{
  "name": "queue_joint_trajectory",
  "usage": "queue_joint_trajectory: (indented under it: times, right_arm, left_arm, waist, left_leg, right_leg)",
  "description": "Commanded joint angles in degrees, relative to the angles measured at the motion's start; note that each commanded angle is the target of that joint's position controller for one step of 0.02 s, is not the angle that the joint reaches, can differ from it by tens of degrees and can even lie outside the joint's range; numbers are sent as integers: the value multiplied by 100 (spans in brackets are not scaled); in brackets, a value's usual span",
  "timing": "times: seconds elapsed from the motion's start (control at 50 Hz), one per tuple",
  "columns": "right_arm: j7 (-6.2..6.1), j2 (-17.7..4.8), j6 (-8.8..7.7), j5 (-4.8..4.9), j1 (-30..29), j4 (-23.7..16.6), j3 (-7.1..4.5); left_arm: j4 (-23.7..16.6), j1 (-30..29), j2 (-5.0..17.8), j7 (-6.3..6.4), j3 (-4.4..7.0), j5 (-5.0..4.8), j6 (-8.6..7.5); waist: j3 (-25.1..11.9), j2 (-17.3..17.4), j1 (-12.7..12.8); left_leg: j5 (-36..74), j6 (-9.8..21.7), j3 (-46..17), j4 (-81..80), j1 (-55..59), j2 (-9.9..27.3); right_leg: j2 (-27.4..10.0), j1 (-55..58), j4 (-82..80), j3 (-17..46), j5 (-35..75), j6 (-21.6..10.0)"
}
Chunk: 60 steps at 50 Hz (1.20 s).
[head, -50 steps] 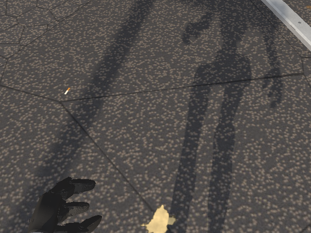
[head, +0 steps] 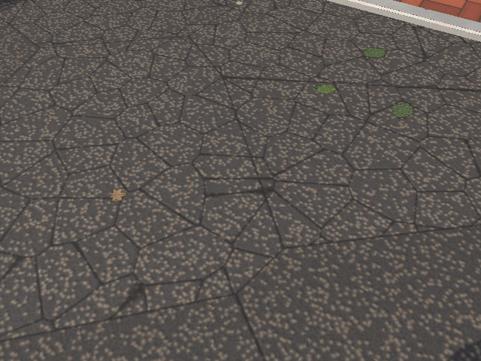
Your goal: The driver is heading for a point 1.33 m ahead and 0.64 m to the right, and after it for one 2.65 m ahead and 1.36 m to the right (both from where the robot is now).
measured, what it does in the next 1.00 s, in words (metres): walks ahead, turning right: left foot, then right foot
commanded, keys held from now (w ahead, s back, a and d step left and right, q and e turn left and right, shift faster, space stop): w+e+shift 0.82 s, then w+shift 0.18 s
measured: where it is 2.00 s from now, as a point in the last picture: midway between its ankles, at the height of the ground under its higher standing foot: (479, 150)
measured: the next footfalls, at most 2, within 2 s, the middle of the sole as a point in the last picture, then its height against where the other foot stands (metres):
left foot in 0.22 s outside the picture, level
right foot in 0.66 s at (343, 293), level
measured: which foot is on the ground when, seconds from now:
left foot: up 0.00-0.20, down 0.22-0.66, up 0.68-1.00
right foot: down 0.00-0.22, up 0.24-0.64, down 0.66-1.00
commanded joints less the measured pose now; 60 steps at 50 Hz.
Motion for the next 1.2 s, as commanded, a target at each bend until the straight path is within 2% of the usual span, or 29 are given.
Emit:
queue_joint_trajectory:
  times: [0.02, 0.08, 0.14, 0.2, 0.22, 0.24, 0.26, 0.3, 0.4, 0.54, 0.58, 0.62, 0.64, 0.66, 0.68, 0.7, 0.74, 0.8, 0.88, 0.94, 1.0, 1.04, 1.06, 1.08, 1.1, 1.12, 1.14, 1.16, 1.2]
  right_arm:
    - [78, -274, -54, 5, -551, -742, 76]
    - [162, -152, -86, 179, -1109, -911, 195]
    - [46, -351, -88, 222, -1136, -888, 113]
    - [-169, -709, -145, 152, 288, -469, -119]
    - [-298, -1038, -174, 71, 1357, -336, -270]
    - [-373, -1423, -146, -110, 1907, -275, -393]
    - [-362, -1470, -71, 15, 1600, -263, -450]
    - [-307, -529, -85, 107, 968, -247, -282]
    - [-207, -180, -296, 294, 1268, 342, -220]
    - [-230, -646, -382, 282, 1163, 624, -306]
    - [-281, -987, -291, 286, 1447, 654, -386]
    - [-341, -1349, -83, 233, 1173, 526, -490]
    - [-322, -1320, -12, 192, 995, 417, -490]
    - [-223, -836, -14, 163, 955, 397, -414]
    - [-182, -478, -118, 229, 1574, -326, -254]
    - [-186, -809, -265, 204, 891, -480, -245]
    - [-210, -690, -323, 172, 528, -495, -161]
    - [-214, -585, 46, -32, 771, -368, -114]
    - [-76, -116, 98, 100, -405, -829, 68]
    - [0, -78, 41, 226, -729, -800, 86]
    - [-35, -365, 21, 215, -883, -794, -32]
    - [-129, -665, -2, 228, 80, -518, -209]
    - [-216, -816, -2, 264, 1162, -231, -311]
    - [-342, -1151, 2, 178, 2391, 15, -440]
    - [-303, -1771, -17, -34, 2386, 105, -592]
    - [-190, -1251, 12, 109, 1967, 59, -534]
    - [-153, -865, -6, 157, 1457, 47, -475]
    - [-116, -636, -28, 162, 1333, 144, -432]
    - [-132, -335, -90, 148, 1447, 438, -314]
  left_arm:
    - [-309, -84, 702, 37, 169, -52, -150]
    - [-389, -325, 925, -1, 290, -115, -164]
    - [-303, -90, 1007, -43, 336, -195, -180]
    - [-256, -55, 1198, -29, 386, -177, -142]
    - [-375, -215, 968, -41, 327, -188, -190]
    - [-578, 45, 89, 10, 125, -285, -214]
    - [-742, 112, 307, 27, 80, -261, -124]
    - [-694, -812, 517, -28, 120, -27, 18]
    - [-1109, -1673, 107, -287, 18, 90, 350]
    - [-1682, -2904, 173, -543, -168, 59, 331]
    - [-1537, -2572, 382, -483, -107, 48, 310]
    - [-1107, -955, 752, -369, 75, 48, 278]
    - [-676, 270, 1034, -242, 252, 57, 265]
    - [-611, 61, 1416, -81, 462, -124, 361]
    - [-995, -560, 2221, -72, 556, 115, 455]
    - [-1132, -275, 2007, 4, 577, 54, 492]
    - [-811, -531, 1435, 100, 434, -7, 337]
    - [-820, -908, 1065, 115, 262, -38, 91]
    - [-726, -873, 938, 39, 242, -61, -96]
    - [-546, -533, 911, -27, 246, -176, -202]
    - [-359, -243, 1093, 40, 275, -126, -190]
    - [-270, -228, 1373, 93, 311, -13, -143]
    - [-273, -461, 1403, 94, 307, 72, -114]
    - [-372, -647, 1010, 106, 196, 137, -145]
    - [-630, 213, 77, 55, -25, -138, -181]
    - [-564, -145, 440, 99, -75, -7, -202]
    - [-627, -785, 645, 82, -22, 5, -172]
    - [-693, -1163, 669, 22, -49, 61, -159]
    - [-853, -1373, 457, -108, -107, 129, -73]
  waist:
    - [480, -513, -284]
    - [463, -550, -202]
    - [279, -518, -126]
    - [-749, -245, -803]
    - [-1372, 13, -1303]
    - [-2080, 1168, -1169]
    - [-2133, 1608, -894]
    - [-553, 253, -827]
    - [260, 336, -423]
    - [719, 43, -206]
    - [321, 215, 5]
    - [-557, 425, 904]
    - [-1079, 208, 1366]
    - [-838, -951, 1024]
    - [-1647, -1847, 109]
    - [-1996, -649, 591]
    - [-281, 204, -14]
    - [183, 277, -594]
    - [580, -59, -374]
    - [401, -241, -38]
    - [294, -274, 82]
    - [-355, -428, -400]
    - [-822, -418, -1039]
    - [-1403, -153, -1607]
    - [-1995, 1916, -842]
    - [-1611, 1282, -889]
    - [-700, 447, -795]
    - [-366, -144, -744]
    - [22, 80, -454]
  left_leg:
    - [379, -314, -50, -1238, -951, 383]
    - [1611, -437, 249, -2801, 593, 126]
    - [2011, -362, 205, -3319, 1149, 28]
    - [1090, -137, 253, -3640, 2999, -120]
    - [-110, 47, -634, -3718, 4286, 808]
    - [-2377, 367, -3064, -4360, 5521, 2470]
    - [-3279, 726, -4819, -5132, 5208, 2807]
    - [-1788, 627, -2903, -5112, 3811, 2197]
    - [1263, 352, -581, -5556, 2853, 1741]
    - [4268, -61, 1696, -5959, 2282, 1151]
    - [6979, -142, 1784, -5009, 2978, 1242]
    - [7988, -68, 1651, -2786, 2863, 1519]
    - [7004, -76, 1567, -953, 1988, 1432]
    - [1126, -268, 1518, 1387, 411, 298]
    - [-1110, -554, 692, 3308, -1753, -241]
    - [-522, -488, -263, 3173, -2210, -22]
    - [-180, -452, -298, 1672, -1846, 543]
    - [-617, -654, -242, 546, -688, 796]
    - [1215, -688, 184, -1683, -1, 794]
    - [2917, -435, 312, -2863, 785, 569]
    - [2474, -168, 367, -3506, 632, 318]
    - [1328, 12, 490, -3488, 1465, -123]
    - [994, 93, 547, -3550, 2569, -105]
    - [-289, 222, -267, -3295, 4014, 667]
    - [-2160, 982, -3793, -4414, 5291, 2318]
    - [-2713, 1031, -5066, -5185, 4948, 2276]
    - [-2269, 989, -3887, -5167, 4107, 2075]
    - [-1470, 932, -3105, -5153, 3456, 1818]
    - [-712, 735, -2134, -5337, 2630, 1377]
  right_leg:
    - [-1262, -22, -1793, 2202, 8, -1199]
    - [-941, -898, -2080, 1678, 778, -968]
    - [-1112, -305, -1689, 1747, 1934, -753]
    - [-736, -76, 794, 1382, 3647, -411]
    - [-471, -936, 2429, 1160, 2603, -310]
    - [36, -2389, 4194, 629, -1227, -267]
    - [-181, -3146, 5137, 361, -1147, -321]
    - [-736, -3450, 5045, 179, -331, -285]
    - [-1198, -3588, 4635, 79, -126, -101]
    - [-707, -2018, 2034, -1097, 1598, -436]
    - [-210, -1407, 1862, -1448, 1230, -640]
    - [93, 325, 1798, -1242, 613, -916]
    - [176, 1946, 1438, -874, 390, -1093]
    - [-315, 2805, 1032, 169, -18, -1211]
    - [-1895, 4181, 180, 3616, 188, -2378]
    - [-2034, 4106, -731, 4474, -817, -2489]
    - [-1682, 1982, -1147, 3647, -307, -1963]
    - [-996, -10, -1231, 2467, 693, -1787]
    - [-434, -1091, -1678, 1634, 981, -1453]
    - [-590, -677, -1847, 1525, 1885, -1123]
    - [-926, 791, -1345, 1523, 3381, -905]
    - [-1021, 1477, 37, 1404, 5352, -682]
    - [-866, 1128, 1343, 1196, 5372, -573]
    - [-632, 26, 3250, 937, 4197, -498]
    - [398, -2030, 5404, 438, -717, -189]
    - [148, -2837, 5692, 641, -916, -348]
    - [-226, -2994, 5494, 598, -318, -337]
    - [-399, -2830, 5184, 525, -107, -324]
    - [-570, -2610, 4715, 567, -166, -271]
